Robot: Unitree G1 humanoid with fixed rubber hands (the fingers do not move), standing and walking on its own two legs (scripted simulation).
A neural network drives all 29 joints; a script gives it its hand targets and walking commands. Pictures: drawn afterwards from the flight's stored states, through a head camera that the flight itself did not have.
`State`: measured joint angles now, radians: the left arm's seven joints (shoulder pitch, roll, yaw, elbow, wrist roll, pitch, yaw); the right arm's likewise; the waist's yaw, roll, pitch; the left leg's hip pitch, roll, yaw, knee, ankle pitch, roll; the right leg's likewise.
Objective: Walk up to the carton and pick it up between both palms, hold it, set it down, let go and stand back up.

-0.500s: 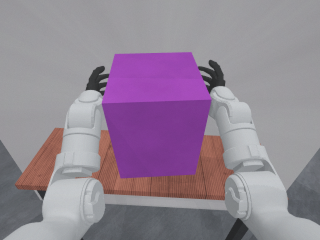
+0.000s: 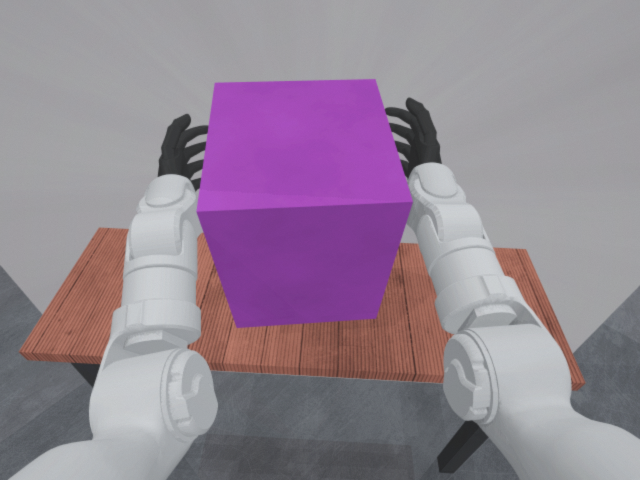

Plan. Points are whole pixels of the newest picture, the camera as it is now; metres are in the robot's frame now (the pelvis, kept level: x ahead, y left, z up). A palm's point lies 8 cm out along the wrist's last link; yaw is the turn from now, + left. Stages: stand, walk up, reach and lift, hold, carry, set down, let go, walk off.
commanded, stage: set down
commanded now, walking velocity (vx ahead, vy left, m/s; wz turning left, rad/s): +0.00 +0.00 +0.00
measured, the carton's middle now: (302, 210) +0.43 +0.04 +0.13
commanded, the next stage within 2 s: none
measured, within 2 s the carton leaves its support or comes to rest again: neither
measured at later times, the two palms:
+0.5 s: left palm (188, 205) +0.39 +0.17 +0.16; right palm (422, 180) +0.43 -0.11 +0.18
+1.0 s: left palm (211, 206) +0.42 +0.15 +0.14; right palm (430, 183) +0.46 -0.13 +0.16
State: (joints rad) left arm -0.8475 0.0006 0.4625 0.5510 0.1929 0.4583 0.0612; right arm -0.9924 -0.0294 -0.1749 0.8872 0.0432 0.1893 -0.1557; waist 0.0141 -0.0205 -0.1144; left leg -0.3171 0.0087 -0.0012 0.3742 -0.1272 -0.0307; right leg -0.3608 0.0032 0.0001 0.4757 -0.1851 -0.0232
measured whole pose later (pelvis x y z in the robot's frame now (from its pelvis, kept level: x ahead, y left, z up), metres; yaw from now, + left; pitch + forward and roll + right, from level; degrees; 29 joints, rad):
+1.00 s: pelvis +0.03 -0.02 +0.00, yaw -1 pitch +6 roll +1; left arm -0.67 -0.08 0.36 0.40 0.19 0.43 0.17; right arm -0.90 -0.08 -0.10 0.92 0.15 0.08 -0.07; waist 0.03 -0.02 -0.11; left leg -0.32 0.05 0.00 0.38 -0.17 -0.06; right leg -0.35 0.05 0.00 0.45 -0.21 -0.05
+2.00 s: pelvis +0.04 -0.03 +0.00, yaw -1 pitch +7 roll +1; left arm -0.62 -0.16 0.46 0.44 0.21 0.27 0.17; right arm -0.90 -0.08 -0.12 1.03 0.06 -0.07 -0.01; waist 0.07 -0.02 -0.04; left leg -0.32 0.07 0.00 0.38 -0.19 -0.07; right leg -0.35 0.06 0.00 0.45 -0.23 -0.07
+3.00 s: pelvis +0.05 -0.03 +0.00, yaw -1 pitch +8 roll +1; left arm -0.58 -0.22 0.51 0.45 0.25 0.15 0.16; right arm -0.89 -0.08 -0.14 1.05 -0.03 -0.15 0.03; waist 0.07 -0.02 -0.03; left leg -0.32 0.07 0.00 0.38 -0.20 -0.08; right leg -0.35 0.06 -0.01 0.45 -0.24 -0.07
